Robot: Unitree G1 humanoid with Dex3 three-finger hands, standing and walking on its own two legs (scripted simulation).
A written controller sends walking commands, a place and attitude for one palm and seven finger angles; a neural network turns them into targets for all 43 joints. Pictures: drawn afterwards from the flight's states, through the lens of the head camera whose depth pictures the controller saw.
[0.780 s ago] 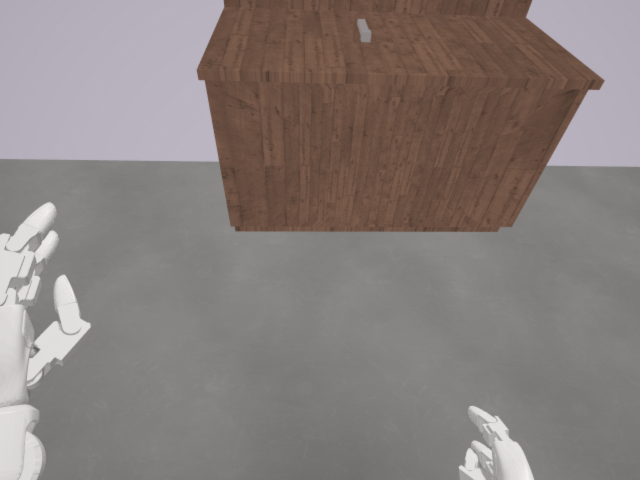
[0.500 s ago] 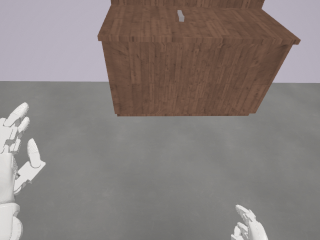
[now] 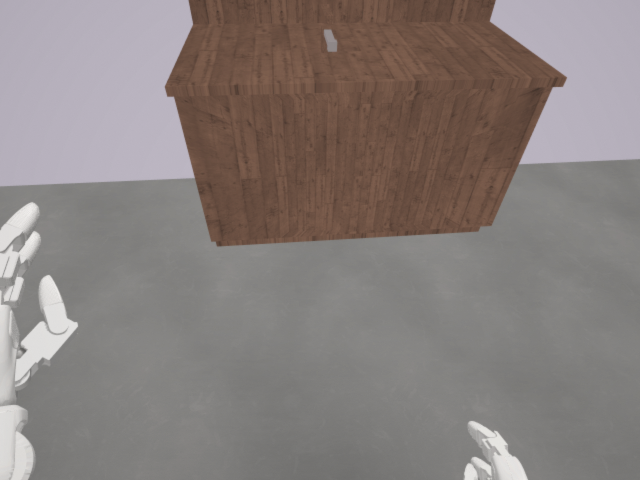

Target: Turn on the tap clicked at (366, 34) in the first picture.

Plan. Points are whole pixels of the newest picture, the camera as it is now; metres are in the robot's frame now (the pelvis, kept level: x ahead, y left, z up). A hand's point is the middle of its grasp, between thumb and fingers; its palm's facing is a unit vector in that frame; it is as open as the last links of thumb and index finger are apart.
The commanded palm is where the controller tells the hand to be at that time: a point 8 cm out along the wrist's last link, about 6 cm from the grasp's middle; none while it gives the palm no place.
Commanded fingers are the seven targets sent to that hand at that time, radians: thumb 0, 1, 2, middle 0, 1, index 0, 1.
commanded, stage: walk to a spot facing it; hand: left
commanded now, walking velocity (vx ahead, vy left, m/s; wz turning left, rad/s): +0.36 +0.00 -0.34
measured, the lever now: (332, 45) +1.30 +0.05 +0.07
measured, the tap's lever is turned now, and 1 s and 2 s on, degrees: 0 0 0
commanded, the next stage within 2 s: take the last steps up to it in 1.20 s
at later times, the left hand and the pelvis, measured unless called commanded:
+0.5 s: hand (171, 205) +0.38 +0.21 +0.18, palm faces +0.32 -0.87 -0.37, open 7.4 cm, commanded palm +0.33 +0.25 +0.19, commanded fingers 0.00 0.90 0.90 -0.20 -0.30 -0.20 -0.30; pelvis +0.13 +0.00 +0.00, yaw -8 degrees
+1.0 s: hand (290, 132) +0.54 +0.09 +0.19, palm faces +0.18 -0.86 -0.48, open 7.4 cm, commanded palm +0.50 +0.16 +0.19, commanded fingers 0.00 0.90 0.90 -0.20 -0.30 -0.20 -0.30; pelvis +0.29 -0.09 +0.00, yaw -11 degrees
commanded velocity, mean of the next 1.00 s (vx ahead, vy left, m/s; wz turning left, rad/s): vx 0.37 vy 0.00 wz -0.12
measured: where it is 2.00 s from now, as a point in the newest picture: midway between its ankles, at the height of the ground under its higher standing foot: (376, 400)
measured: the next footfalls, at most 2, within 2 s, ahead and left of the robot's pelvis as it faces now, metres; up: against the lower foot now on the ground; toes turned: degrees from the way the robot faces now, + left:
left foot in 0.38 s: +0.19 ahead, +0.12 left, +0.00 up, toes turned +4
right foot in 0.74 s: +0.32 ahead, -0.18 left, +0.00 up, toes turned -22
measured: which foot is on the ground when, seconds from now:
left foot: down 0.00-0.04, up 0.06-0.36, down 0.38-0.76, up 0.78-1.00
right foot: down 0.00-0.40, up 0.42-0.72, down 0.74-1.00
